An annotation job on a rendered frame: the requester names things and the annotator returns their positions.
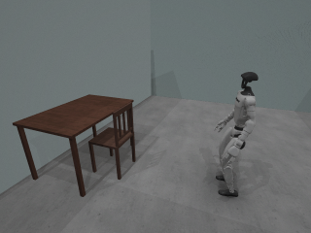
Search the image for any right robot foot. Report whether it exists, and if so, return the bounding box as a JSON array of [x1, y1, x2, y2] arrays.
[[216, 175, 234, 181]]

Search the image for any robot foot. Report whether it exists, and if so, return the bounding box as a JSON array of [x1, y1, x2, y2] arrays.
[[216, 175, 234, 181], [218, 189, 238, 197]]

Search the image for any robot right forearm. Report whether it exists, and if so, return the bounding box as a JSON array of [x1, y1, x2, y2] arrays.
[[224, 108, 235, 123]]

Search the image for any left robot hand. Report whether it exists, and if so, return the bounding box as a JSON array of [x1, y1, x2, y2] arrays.
[[222, 146, 239, 164]]

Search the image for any left robot upper arm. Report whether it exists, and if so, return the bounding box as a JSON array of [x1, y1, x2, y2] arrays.
[[244, 96, 257, 126]]

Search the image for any right robot hand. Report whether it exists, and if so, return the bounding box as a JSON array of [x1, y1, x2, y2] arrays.
[[214, 120, 226, 132]]

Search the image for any table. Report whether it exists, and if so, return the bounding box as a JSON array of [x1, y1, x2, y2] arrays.
[[13, 94, 134, 197]]

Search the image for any robot left forearm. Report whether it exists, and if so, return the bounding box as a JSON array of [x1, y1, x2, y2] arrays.
[[234, 120, 255, 149]]

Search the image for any left robot foot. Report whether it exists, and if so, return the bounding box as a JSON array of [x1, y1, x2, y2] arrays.
[[218, 189, 238, 197]]

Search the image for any chair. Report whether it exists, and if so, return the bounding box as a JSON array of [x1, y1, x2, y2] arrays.
[[88, 102, 136, 180]]

